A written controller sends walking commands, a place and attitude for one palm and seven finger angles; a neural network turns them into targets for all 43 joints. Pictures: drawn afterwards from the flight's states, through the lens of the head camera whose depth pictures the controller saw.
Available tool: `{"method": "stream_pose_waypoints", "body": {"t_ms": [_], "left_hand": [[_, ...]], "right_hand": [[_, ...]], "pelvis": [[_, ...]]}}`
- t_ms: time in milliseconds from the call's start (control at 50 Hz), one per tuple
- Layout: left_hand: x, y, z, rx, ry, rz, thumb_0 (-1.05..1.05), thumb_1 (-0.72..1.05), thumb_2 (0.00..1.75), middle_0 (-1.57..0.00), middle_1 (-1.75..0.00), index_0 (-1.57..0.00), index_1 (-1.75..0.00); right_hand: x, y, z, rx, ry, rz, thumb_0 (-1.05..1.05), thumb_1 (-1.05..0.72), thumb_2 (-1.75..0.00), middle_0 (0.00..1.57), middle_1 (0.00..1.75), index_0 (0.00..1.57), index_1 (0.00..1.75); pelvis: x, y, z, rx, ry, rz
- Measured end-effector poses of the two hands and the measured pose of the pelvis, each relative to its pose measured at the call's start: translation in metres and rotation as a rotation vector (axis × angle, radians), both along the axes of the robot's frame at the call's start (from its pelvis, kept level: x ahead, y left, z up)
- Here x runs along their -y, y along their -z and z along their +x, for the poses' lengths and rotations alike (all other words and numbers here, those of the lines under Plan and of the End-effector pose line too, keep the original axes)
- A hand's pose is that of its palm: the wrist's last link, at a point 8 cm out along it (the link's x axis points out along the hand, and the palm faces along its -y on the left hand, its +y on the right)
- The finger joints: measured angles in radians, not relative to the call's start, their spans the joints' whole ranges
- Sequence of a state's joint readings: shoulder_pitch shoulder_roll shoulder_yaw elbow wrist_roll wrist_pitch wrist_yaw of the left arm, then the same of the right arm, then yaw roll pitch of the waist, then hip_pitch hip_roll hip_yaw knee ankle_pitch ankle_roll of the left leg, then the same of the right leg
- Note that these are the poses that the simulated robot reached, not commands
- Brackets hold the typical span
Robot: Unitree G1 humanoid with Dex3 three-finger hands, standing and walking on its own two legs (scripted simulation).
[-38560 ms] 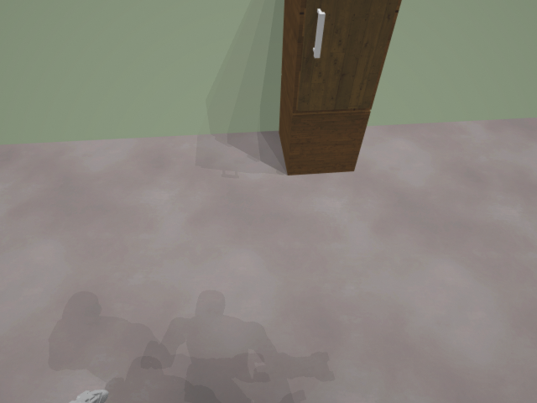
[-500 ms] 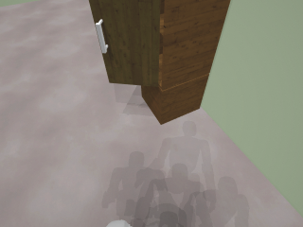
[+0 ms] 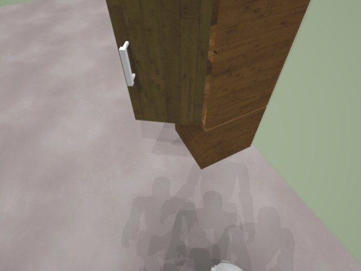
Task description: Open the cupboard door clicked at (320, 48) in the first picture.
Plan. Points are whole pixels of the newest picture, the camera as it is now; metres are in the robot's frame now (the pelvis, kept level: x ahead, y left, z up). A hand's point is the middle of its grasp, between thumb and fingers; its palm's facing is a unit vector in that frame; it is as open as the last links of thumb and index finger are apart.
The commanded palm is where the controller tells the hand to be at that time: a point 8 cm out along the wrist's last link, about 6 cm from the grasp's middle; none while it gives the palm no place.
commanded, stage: take the last steps up to it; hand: left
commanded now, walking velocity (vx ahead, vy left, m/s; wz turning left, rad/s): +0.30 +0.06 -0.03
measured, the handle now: (128, 64) +0.79 +0.25 +0.00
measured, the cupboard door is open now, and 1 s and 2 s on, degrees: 55 55 55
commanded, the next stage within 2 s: come to a stop and stand still in 0.30 s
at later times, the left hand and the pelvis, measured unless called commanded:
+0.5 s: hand (111, 264) +0.16 +0.20 -0.19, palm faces +0.07 -0.98 -0.19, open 7.3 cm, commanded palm none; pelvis +0.19 +0.02 -0.01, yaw +0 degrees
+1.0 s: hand (127, 223) +0.26 +0.18 -0.17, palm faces -0.01 -0.97 -0.23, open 7.4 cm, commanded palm none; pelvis +0.20 -0.01 -0.01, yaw -1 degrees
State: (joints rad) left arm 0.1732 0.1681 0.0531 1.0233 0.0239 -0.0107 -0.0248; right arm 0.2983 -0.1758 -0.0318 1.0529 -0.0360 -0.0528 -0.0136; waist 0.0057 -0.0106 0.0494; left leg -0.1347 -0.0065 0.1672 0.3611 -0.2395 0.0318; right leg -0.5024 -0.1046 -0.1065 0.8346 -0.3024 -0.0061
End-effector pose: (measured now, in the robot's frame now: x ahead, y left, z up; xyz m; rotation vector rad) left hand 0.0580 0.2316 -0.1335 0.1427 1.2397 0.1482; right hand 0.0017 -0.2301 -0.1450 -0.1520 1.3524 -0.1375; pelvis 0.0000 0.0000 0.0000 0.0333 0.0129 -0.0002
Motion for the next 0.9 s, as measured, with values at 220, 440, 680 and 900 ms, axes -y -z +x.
{"method": "stream_pose_waypoints", "body": {"t_ms": [220, 440, 680, 900], "left_hand": [[0.028, -0.003, 0.116, 0.108, 0.034, 0.020, 0.00, 0.91, 0.90, -0.20, -0.30, -0.20, -0.30], [-0.007, 0.007, 0.098, -0.124, -0.066, 0.005, -0.01, 0.94, 0.90, -0.20, -0.30, -0.20, -0.30], [-0.026, 0.024, 0.141, -0.208, -0.048, 0.004, 0.01, 0.92, 0.90, -0.20, -0.30, -0.20, -0.30], [-0.010, 0.008, 0.189, -0.027, 0.016, 0.083, 0.00, 0.91, 0.90, -0.20, -0.30, -0.20, -0.30]], "right_hand": [[0.016, 0.014, 0.047, -0.145, 0.056, 0.036, 0.00, -0.91, -0.89, 0.20, 0.30, 0.19, 0.30], [-0.004, -0.009, 0.231, 0.119, -0.043, 0.006, 0.00, -0.91, -0.89, 0.20, 0.30, 0.19, 0.30], [-0.035, -0.003, 0.301, 0.182, -0.046, -0.031, 0.00, -0.90, -0.89, 0.21, 0.30, 0.20, 0.30], [0.022, 0.014, 0.239, 0.056, 0.053, -0.025, 0.00, -0.90, -0.89, 0.21, 0.30, 0.20, 0.30]], "pelvis": [[0.020, 0.006, 0.088, 0.017, -0.011, -0.015], [-0.003, -0.001, 0.168, 0.012, -0.006, -0.023], [-0.026, 0.010, 0.201, 0.010, 0.029, -0.033], [0.007, 0.015, 0.192, 0.014, 0.022, -0.024]]}}
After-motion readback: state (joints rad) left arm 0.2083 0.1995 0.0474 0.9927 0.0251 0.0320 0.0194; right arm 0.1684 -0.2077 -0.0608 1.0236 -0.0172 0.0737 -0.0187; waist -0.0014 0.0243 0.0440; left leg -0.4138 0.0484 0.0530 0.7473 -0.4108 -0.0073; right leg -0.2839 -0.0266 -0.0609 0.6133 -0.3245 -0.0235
